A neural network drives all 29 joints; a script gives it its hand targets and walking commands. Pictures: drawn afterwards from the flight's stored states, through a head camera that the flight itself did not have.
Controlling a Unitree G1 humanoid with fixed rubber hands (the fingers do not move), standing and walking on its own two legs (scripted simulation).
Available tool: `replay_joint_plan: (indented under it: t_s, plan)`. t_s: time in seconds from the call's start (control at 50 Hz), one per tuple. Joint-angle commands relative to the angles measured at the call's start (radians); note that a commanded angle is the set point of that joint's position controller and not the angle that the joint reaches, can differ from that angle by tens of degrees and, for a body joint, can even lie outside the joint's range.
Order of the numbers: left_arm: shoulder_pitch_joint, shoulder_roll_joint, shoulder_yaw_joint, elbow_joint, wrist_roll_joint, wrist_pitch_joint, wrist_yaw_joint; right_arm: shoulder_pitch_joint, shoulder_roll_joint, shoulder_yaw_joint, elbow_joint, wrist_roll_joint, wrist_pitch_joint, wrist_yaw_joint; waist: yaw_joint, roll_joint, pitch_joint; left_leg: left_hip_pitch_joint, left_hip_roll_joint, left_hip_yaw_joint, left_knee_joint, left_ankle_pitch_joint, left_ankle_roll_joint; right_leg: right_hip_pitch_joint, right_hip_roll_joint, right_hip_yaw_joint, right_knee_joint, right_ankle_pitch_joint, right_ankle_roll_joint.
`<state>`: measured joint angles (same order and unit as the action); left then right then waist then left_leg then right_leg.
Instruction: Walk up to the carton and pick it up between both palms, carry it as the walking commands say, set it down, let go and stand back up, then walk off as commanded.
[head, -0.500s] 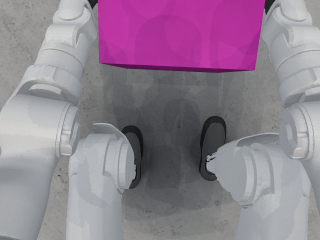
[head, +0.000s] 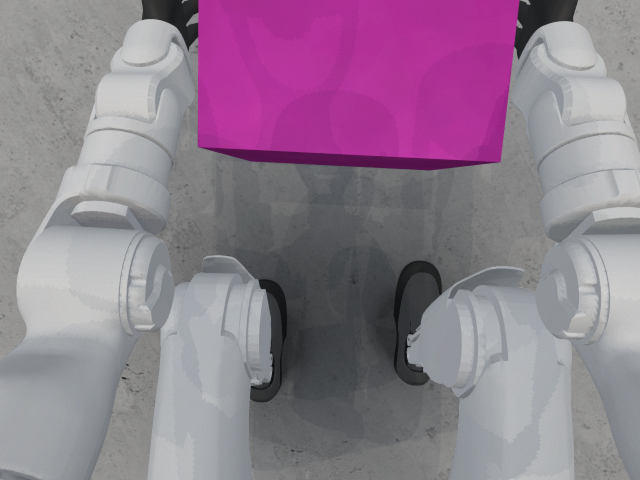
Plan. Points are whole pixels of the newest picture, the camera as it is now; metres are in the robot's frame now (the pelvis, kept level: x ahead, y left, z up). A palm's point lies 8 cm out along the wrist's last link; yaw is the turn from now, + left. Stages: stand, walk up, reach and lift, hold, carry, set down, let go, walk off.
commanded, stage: reach and lift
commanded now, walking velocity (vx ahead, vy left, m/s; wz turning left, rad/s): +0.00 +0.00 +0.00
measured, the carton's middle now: (349, 49) +0.55 -0.01 -0.20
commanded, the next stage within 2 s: none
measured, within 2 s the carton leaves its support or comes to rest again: neither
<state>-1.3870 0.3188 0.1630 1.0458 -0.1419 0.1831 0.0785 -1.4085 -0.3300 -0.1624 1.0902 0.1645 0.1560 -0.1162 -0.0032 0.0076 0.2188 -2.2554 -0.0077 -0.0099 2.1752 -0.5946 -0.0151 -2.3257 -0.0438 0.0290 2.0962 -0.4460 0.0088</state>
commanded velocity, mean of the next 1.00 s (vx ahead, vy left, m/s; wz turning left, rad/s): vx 0.00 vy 0.00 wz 0.00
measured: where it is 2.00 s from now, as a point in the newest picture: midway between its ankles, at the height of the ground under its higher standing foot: (338, 351)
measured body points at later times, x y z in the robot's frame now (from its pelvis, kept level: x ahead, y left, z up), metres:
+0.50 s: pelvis +0.01 +0.00 +0.03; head +0.34 -0.01 +0.34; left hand +0.56 +0.17 -0.08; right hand +0.56 -0.19 -0.08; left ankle +0.11 +0.12 -0.34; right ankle +0.14 -0.13 -0.34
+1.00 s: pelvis +0.01 -0.01 +0.09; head +0.31 -0.01 +0.42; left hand +0.54 +0.17 +0.00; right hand +0.54 -0.19 +0.00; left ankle +0.10 +0.12 -0.34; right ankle +0.14 -0.13 -0.34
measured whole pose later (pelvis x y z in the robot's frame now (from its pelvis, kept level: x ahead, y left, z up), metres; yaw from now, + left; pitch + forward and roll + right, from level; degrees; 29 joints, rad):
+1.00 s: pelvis +0.01 -0.01 +0.09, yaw +1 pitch +49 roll +1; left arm -1.13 0.13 0.45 0.68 0.15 0.39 -0.03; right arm -1.13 -0.11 -0.47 0.67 -0.15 0.38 -0.03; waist -0.01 0.00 -0.13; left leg -2.16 -0.01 -0.02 1.84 -0.53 -0.03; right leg -2.22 -0.02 0.03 1.78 -0.41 0.01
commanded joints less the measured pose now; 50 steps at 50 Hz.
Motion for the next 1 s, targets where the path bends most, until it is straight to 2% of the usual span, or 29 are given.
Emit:
replay_joint_plan:
  t_s: [0.0, 0.2, 0.4, 0.52, 0.98]
  plan:
    - [-0.585, -0.971, -0.256, -0.257, -0.034, -0.007, -0.281, -0.551, 0.988, 0.238, -0.240, 0.009, 0.013, 0.269, 0.002, -0.011, -1.168, 0.401, -0.099, 0.084, -0.252, 0.233, 0.009, 0.722, 0.129, -0.113, -0.099, 0.217, -0.018]
    - [-0.548, -1.028, -0.253, -0.346, 0.021, 0.058, -0.307, -0.520, 1.040, 0.247, -0.355, -0.043, 0.081, 0.298, -0.010, -0.009, -1.345, 0.456, -0.109, 0.088, -0.285, 0.275, 0.005, 0.771, 0.140, -0.114, -0.149, 0.253, -0.010]
    - [-0.479, -1.052, -0.238, -0.382, 0.072, 0.108, -0.329, -0.446, 1.086, 0.239, -0.371, -0.084, 0.134, 0.319, 0.002, -0.016, -1.378, 0.457, -0.113, 0.089, -0.336, 0.289, 0.000, 0.771, 0.155, -0.114, -0.205, 0.264, -0.006]
    - [-0.449, -1.076, -0.257, -0.416, 0.073, 0.128, -0.336, -0.407, 1.119, 0.252, -0.412, -0.091, 0.155, 0.325, -0.002, -0.012, -1.447, 0.496, -0.121, 0.089, -0.375, 0.321, -0.002, 0.808, 0.163, -0.113, -0.250, 0.297, -0.004]
    - [-0.367, -1.137, -0.202, -0.396, 0.134, 0.191, -0.380, -0.318, 1.193, 0.201, -0.413, -0.164, 0.231, 0.369, 0.004, -0.015, -1.426, 0.543, -0.135, 0.092, -0.552, 0.236, 0.012, 0.865, 0.171, -0.108, -0.432, 0.208, -0.007]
